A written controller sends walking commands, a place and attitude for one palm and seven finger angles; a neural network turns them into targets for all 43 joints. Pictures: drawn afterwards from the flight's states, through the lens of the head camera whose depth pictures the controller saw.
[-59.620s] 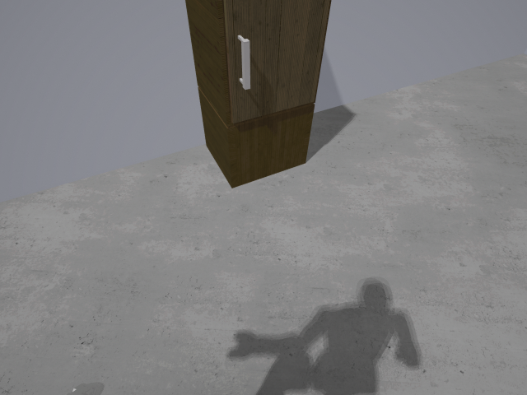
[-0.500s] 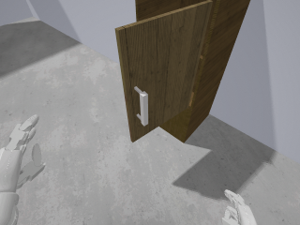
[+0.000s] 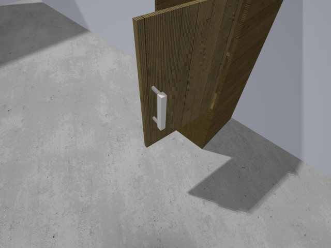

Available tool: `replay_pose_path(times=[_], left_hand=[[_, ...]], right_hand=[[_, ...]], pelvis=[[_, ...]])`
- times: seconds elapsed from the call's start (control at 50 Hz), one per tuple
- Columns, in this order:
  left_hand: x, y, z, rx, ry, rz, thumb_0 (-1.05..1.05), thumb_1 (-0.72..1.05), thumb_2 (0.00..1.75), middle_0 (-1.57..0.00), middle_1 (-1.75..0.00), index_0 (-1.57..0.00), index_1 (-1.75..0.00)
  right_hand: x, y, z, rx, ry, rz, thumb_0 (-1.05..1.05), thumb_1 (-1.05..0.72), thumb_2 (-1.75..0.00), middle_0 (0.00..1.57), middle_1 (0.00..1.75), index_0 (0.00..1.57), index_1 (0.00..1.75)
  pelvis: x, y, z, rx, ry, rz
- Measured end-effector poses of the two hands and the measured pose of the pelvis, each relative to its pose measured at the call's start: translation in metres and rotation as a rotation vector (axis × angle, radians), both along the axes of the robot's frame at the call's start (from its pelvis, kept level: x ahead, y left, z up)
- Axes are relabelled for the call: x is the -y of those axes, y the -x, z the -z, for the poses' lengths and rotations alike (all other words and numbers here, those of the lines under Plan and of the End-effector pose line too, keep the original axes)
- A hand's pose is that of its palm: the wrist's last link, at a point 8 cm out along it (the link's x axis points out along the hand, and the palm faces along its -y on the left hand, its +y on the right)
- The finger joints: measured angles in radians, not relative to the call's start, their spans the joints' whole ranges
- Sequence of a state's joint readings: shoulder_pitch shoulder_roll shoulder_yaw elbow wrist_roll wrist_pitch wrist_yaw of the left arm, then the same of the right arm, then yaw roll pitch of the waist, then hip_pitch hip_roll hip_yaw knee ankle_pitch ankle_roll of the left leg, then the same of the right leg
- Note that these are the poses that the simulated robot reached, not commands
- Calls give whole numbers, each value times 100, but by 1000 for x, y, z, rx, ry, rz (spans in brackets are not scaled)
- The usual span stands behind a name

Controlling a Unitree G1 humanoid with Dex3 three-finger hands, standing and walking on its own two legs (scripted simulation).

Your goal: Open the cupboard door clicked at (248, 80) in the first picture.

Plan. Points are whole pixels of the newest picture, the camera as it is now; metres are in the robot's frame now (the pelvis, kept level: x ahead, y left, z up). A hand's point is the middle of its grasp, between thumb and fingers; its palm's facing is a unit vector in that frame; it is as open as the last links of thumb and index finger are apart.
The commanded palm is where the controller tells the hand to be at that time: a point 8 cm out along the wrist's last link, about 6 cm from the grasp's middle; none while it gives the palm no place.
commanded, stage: let the arm hang, fingers relaxed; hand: left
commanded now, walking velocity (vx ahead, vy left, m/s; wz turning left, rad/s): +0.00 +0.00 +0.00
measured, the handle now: (158, 109) +0.58 +0.07 -0.08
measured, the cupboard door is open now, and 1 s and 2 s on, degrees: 79 79 79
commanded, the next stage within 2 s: look to check the result in 0.54 s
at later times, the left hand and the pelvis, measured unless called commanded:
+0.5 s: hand out of the picture +0.01 +0.16 -0.18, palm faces +0.02 -0.99 -0.16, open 7.3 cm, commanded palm none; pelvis +0.01 +0.00 +0.00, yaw -1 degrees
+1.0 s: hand out of the picture +0.01 +0.16 -0.17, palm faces +0.03 -0.98 -0.19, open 7.4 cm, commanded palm none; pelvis +0.03 -0.01 +0.00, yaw -1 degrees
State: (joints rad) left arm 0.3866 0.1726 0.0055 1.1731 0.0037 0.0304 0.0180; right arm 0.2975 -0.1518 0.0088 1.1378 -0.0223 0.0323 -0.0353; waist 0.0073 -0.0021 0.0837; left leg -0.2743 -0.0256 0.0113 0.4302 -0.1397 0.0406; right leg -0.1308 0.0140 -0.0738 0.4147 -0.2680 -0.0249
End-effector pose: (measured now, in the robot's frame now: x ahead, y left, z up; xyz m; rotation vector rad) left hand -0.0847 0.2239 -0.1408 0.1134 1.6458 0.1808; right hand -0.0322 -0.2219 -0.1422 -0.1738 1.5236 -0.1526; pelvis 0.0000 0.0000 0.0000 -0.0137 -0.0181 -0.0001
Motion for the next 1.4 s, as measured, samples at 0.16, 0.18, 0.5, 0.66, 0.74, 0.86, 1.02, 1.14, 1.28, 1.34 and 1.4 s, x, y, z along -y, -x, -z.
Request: replay_pose_path(times=[0.16,0.18,0.5,0.66,0.74,0.86,1.02,1.14,1.28,1.34,1.4], left_hand=[[2,-25,-1,79,-21,13,1,91,90,-20,-30,-20,-30],[4,-31,0,99,-20,15,1,91,90,-20,-30,-20,-30],[18,-91,9,235,17,52,2,92,90,-20,-30,-20,-30],[15,-84,6,198,5,43,1,91,90,-20,-30,-20,-30],[13,-81,4,180,-1,40,1,91,90,-20,-30,-20,-30],[13,-82,3,172,-5,37,1,91,90,-20,-30,-20,-30],[14,-94,3,193,-7,43,1,91,90,-20,-30,-20,-30],[14,-107,2,215,-11,50,1,91,90,-20,-30,-20,-30],[11,-120,1,237,-23,60,1,90,90,-20,-30,-20,-30],[9,-124,0,243,-29,65,1,90,90,-20,-30,-20,-30],[8,-127,-1,245,-34,69,1,90,90,-20,-30,-20,-30]], right_hand=[[-25,-11,12,54,-71,19,1,-92,-90,20,30,20,30],[-25,-12,12,55,-71,19,2,-92,-90,20,30,20,30],[-9,-21,6,92,-28,43,1,-92,-90,20,30,20,30],[-5,-27,5,78,-25,33,1,-91,-90,20,30,20,30],[-3,-32,5,80,-25,28,1,-91,-90,20,30,20,30],[0,-44,5,94,-24,17,1,-91,-90,20,30,20,30],[8,-61,4,119,-12,5,1,-91,-90,20,30,20,30],[14,-71,3,134,-1,-3,1,-91,-90,20,30,20,30],[21,-78,2,142,7,-8,1,-91,-90,20,30,20,30],[24,-80,2,143,9,-8,1,-91,-90,20,30,20,30],[26,-82,2,142,10,-9,1,-91,-90,20,30,20,30]], pelvis=[[-1,-3,0,8,-8,8],[-1,-3,0,9,-9,8],[4,-13,0,11,-15,16],[5,-18,-1,9,-16,15],[5,-20,-1,9,-17,15],[7,-24,-2,8,-19,14],[9,-30,-2,9,-21,14],[11,-33,-2,9,-23,13],[13,-37,-3,8,-24,13],[14,-38,-3,8,-25,13],[16,-39,-3,7,-26,14]])
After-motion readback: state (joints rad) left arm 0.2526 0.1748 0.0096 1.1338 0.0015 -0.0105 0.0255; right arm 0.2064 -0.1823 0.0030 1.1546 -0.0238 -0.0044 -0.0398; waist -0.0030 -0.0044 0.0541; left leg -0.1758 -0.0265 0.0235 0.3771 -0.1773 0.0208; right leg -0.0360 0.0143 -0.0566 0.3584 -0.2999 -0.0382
